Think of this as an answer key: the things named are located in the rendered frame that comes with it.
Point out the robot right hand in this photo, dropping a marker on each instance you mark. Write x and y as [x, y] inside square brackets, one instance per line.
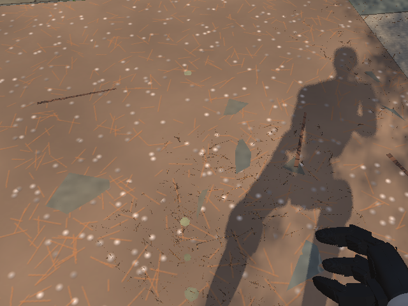
[383, 275]

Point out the robot right forearm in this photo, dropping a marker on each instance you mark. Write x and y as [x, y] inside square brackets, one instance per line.
[400, 300]

